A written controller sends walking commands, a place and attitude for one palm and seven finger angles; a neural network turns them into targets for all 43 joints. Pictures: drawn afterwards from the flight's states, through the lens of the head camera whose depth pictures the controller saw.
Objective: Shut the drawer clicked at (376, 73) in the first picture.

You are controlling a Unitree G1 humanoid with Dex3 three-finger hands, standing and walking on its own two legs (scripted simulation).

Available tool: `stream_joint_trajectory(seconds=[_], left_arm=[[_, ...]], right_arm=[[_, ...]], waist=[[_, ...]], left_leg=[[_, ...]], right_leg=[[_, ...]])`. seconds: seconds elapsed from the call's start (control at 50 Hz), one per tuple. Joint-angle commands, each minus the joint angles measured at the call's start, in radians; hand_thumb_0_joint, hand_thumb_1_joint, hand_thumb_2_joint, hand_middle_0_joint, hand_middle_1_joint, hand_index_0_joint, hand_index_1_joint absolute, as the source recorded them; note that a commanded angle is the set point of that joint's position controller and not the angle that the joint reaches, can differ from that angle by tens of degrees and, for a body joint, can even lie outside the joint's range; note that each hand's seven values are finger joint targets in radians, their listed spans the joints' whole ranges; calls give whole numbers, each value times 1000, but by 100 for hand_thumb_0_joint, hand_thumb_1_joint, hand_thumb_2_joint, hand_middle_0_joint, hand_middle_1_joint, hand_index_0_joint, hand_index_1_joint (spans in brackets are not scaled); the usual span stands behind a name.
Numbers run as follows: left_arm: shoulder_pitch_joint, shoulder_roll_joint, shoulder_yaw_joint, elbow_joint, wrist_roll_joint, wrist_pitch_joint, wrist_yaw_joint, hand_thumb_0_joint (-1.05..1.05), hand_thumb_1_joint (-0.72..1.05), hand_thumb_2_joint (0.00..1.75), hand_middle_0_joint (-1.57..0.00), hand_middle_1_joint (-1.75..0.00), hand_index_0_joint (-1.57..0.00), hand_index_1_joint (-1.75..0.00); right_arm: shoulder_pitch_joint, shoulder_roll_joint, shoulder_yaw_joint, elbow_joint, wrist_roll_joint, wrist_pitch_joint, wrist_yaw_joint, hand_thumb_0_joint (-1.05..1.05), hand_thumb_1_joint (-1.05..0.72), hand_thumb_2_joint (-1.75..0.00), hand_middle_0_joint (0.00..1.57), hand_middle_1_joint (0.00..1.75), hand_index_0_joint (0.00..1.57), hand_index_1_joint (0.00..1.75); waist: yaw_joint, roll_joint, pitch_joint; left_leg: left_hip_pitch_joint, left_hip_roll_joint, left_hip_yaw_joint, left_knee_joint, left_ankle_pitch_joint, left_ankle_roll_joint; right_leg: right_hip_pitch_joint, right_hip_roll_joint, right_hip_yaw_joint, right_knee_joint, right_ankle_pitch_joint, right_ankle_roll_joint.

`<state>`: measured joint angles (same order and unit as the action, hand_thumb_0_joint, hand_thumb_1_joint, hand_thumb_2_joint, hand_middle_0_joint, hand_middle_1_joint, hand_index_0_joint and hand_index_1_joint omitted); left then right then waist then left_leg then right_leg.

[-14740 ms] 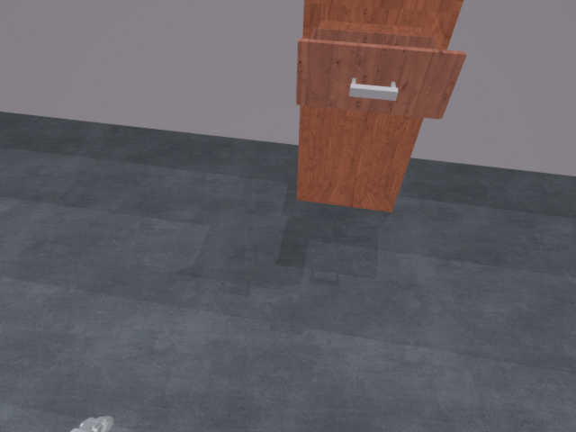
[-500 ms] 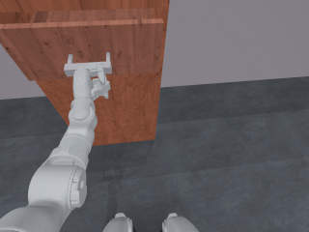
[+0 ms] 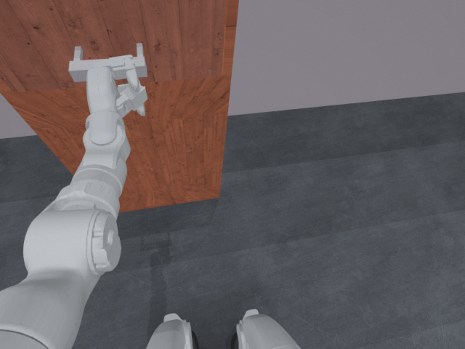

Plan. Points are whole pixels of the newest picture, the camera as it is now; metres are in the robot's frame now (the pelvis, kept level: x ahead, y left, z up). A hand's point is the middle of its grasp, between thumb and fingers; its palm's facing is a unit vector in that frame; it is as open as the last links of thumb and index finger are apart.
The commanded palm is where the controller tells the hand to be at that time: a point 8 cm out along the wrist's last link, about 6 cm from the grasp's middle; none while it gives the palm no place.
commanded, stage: push the drawer shut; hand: left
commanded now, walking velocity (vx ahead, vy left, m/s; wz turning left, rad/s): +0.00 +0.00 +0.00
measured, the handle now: (109, 59) +0.61 +0.14 +0.09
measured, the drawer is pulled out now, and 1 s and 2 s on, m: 0.01 0.00 0.00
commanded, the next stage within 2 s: pull the fist back off the drawer in 0.50 s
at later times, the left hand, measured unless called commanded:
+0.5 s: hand (140, 86) +0.55 +0.09 +0.09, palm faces +0.05 -1.00 -0.04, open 3.0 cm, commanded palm +0.58 +0.14 +0.09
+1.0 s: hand (134, 86) +0.55 +0.10 +0.09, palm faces +0.04 -1.00 -0.03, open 2.9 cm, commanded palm +0.53 +0.13 +0.09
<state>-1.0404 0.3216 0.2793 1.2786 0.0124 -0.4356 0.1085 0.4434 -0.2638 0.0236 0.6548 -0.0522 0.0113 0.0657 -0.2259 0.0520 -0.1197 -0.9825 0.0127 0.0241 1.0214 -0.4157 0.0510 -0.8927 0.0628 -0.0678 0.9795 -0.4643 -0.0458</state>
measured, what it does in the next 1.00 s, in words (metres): stands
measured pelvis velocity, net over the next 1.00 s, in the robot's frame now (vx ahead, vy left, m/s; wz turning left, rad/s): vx -0.02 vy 0.02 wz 0.00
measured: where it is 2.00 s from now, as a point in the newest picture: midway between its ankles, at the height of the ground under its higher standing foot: outside the picture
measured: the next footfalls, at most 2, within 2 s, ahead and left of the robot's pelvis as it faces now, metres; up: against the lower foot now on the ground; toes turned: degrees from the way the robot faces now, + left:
none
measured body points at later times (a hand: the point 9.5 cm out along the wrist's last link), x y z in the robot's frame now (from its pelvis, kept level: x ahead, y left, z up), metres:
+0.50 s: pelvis -0.01 +0.00 -0.01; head +0.12 +0.02 +0.42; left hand +0.54 +0.14 +0.09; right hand -0.06 -0.25 -0.11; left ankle +0.03 +0.09 -0.67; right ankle +0.00 -0.10 -0.67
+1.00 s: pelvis -0.02 +0.02 -0.01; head +0.12 +0.04 +0.42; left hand +0.54 +0.15 +0.09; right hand -0.08 -0.23 -0.11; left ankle +0.03 +0.09 -0.67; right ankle +0.00 -0.10 -0.67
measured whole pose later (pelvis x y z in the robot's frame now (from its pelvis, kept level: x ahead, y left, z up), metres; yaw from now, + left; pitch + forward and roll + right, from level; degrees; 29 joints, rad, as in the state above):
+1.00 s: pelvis -0.02 +0.02 -0.01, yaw +0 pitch +24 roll -5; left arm -1.19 0.40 0.28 1.38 0.04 -0.41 0.11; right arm 0.48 -0.27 0.05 0.68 -0.07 -0.01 0.07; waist -0.27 0.06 -0.11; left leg -1.10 0.01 0.01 1.07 -0.40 0.07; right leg -0.99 0.06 -0.08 1.01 -0.44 -0.03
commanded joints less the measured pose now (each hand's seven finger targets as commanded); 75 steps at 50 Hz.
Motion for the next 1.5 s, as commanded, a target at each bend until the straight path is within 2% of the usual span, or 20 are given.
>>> stream_joint_trajectory(seconds=[0.0, 0.26, 0.28, 0.34, 0.44, 0.46, 0.54, 0.7, 0.8, 1.0, 1.1, 1.16, 1.18, 1.22, 1.26, 1.32, 1.36, 1.38, 1.4, 1.48], left_arm=[[-616, 204, 9, -240, -2, -65, 13, 0, 90, 90, -140, -160, -140, -160], [-790, 266, 9, -229, 27, -70, 44, 0, 90, 90, -140, -160, -140, -160], [-788, 232, -21, -214, 27, -66, 42, 0, 90, 90, -140, -160, -140, -160], [-812, 246, -18, -201, 21, -64, 46, 0, 90, 90, -140, -160, -140, -160], [-833, 284, -8, -188, 12, -59, 42, 0, 90, 90, -140, -160, -140, -160], [-834, 324, 22, -186, 10, -60, 43, 0, 90, 90, -140, -160, -140, -160], [-838, 310, 1, -175, -5, -53, 31, 0, 90, 90, -140, -160, -140, -160], [-809, 368, 57, -153, -6, -50, 20, 0, 90, 90, -140, -160, -140, -160], [-793, 305, 31, -144, 0, -44, 20, 0, 90, 90, -140, -160, -140, -160], [-715, 204, -5, -165, 8, -26, 32, 0, 90, 90, -140, -160, -140, -160], [-627, 210, 17, -221, 1, -28, 33, 0, 90, 90, -140, -160, -140, -160], [-546, 162, -5, -287, -5, -41, 30, 0, 90, 90, -140, -160, -140, -160], [-501, 99, -44, -292, -11, -38, 25, 0, 90, 90, -140, -160, -140, -160], [-504, 120, -27, -295, -11, -35, 33, 0, 90, 90, -140, -160, -140, -160], [-496, 135, -12, -326, -9, -42, 39, 0, 90, 90, -140, -160, -140, -160], [-450, 90, -35, -335, -18, -42, 35, 0, 90, 90, -140, -160, -140, -160], [-433, 114, -17, -362, -15, -54, 32, 0, 90, 90, -140, -160, -140, -160], [-406, 85, -28, -377, -22, -56, 27, 0, 90, 90, -140, -160, -140, -160], [-313, 127, 14, -395, -26, -54, 20, 0, 90, 90, -140, -160, -140, -160], [-33, 125, 13, -594, -69, -5, -36, 0, 90, 90, -140, -160, -140, -160]], right_arm=[[190, -176, -62, -28, 0, -5, -5, 0, -90, -90, 20, 30, 20, 30], [226, -189, -55, -4, -7, -7, -12, 0, -90, -90, 20, 30, 20, 30], [218, -185, -53, -4, -6, -9, -11, 0, -90, -90, 20, 30, 20, 30], [222, -192, -49, 0, -6, -16, -15, 0, -90, -90, 20, 30, 20, 30], [221, -197, -41, -1, 0, -31, -22, 0, -90, -90, 20, 30, 20, 30], [223, -204, -39, 0, 1, -33, -26, 0, -90, -90, 20, 30, 20, 30], [220, -206, -33, 0, 5, -45, -30, 0, -90, -90, 20, 30, 20, 30], [224, -212, -32, -12, 1, -49, -32, 0, -90, -90, 20, 30, 20, 30], [229, -214, -38, -10, -7, -43, -21, 0, -90, -90, 20, 30, 20, 30], [218, -209, -55, -10, -13, -24, 0, 0, -90, -90, 20, 30, 20, 30], [206, -205, -60, -28, -9, -7, 3, 0, -90, -90, 20, 30, 20, 30], [193, -195, -67, -41, -4, 6, 12, 0, -90, -90, 20, 30, 20, 30], [183, -188, -71, -46, -1, 11, 16, 0, -90, -90, 20, 30, 20, 30], [185, -188, -74, -38, -1, 21, 15, 0, -90, -90, 20, 30, 20, 30], [186, -187, -75, -43, 1, 29, 13, 0, -90, -90, 20, 30, 20, 30], [171, -175, -76, -48, 5, 38, 16, 0, -90, -90, 20, 30, 20, 30], [174, -172, -78, -50, 6, 44, 14, 0, -90, -90, 20, 30, 20, 30], [166, -166, -80, -55, 5, 46, 16, 0, -90, -90, 20, 30, 20, 30], [162, -167, -81, -70, 10, 50, 16, 0, -90, -90, 20, 30, 20, 30], [115, -153, -81, -146, 40, 72, 14, 0, -90, -90, 20, 30, 20, 30]], waist=[[-57, 60, -455], [-112, 109, -468], [-119, 126, -455], [-136, 122, -428], [-144, 132, -438], [-141, 118, -444], [-149, 134, -421], [-129, 100, -427], [-123, 117, -418], [-89, 121, -451], [-44, 110, -477], [-13, 146, -517], [-13, 129, -508], [-23, 74, -478], [-11, 82, -483], [-8, 49, -464], [8, 57, -492], [13, 54, -510], [54, 46, -533], [120, 10, -561]], left_leg=[[433, -2, -98, -81, 250, -4], [430, 4, -122, -77, 192, -1], [430, 2, -120, -77, 174, -1], [425, 6, -130, -89, 137, 0], [390, 7, -124, -96, 79, 2], [386, 11, -128, -99, 73, 1], [370, 13, -129, -113, 24, 1], [329, 12, -127, -100, 25, 1], [380, 17, -157, -104, 33, -6], [468, 26, -191, -98, 90, -18], [483, 21, -171, -98, 156, -20], [567, 27, -170, -97, 275, -33], [581, 29, -170, -96, 299, -35], [539, 23, -145, -88, 296, -25], [552, 21, -141, -91, 344, -25], [526, 9, -112, -84, 370, -19], [540, 7, -107, -82, 424, -21], [548, 2, -97, -76, 453, -19], [544, -2, -85, -83, 477, -19], [563, -16, -43, -127, 570, -8]], right_leg=[[40, 8, 56, -144, 247, 30], [-25, 11, 54, -148, 176, 31], [-42, 13, 54, -152, 160, 30], [-66, 14, 50, -157, 131, 29], [-50, 13, 61, -165, 95, 31], [-46, 12, 60, -165, 91, 32], [-53, 11, 62, -173, 59, 32], [-35, 12, 61, -163, 57, 30], [-102, 12, 38, -142, 66, 25], [-150, 9, 15, -110, 102, 20], [-89, 11, 15, -110, 131, 16], [-74, 14, 8, -102, 189, 11], [-74, 17, 4, -105, 203, 11], [-38, 19, 11, -119, 216, 17], [-17, 19, 13, -116, 253, 16], [33, 20, 21, -128, 305, 20], [68, 17, 26, -117, 358, 18], [86, 18, 28, -119, 392, 20], [143, 19, 34, -121, 427, 17], [349, 17, 51, -161, 618, 20]])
